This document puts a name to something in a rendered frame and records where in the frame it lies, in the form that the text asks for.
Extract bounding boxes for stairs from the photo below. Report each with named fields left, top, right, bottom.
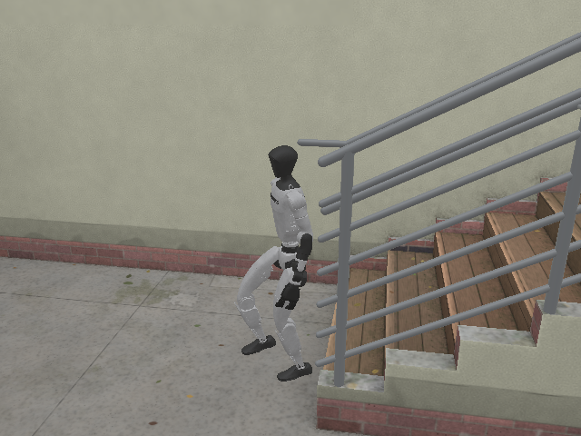
left=323, top=192, right=581, bottom=376

